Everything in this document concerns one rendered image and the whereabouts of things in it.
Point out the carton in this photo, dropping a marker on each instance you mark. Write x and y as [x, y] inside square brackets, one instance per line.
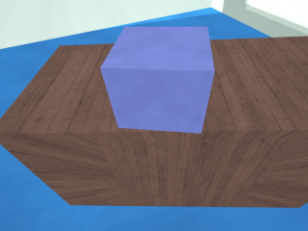
[160, 78]

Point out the pedestal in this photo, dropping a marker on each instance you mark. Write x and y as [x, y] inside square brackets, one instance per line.
[252, 151]

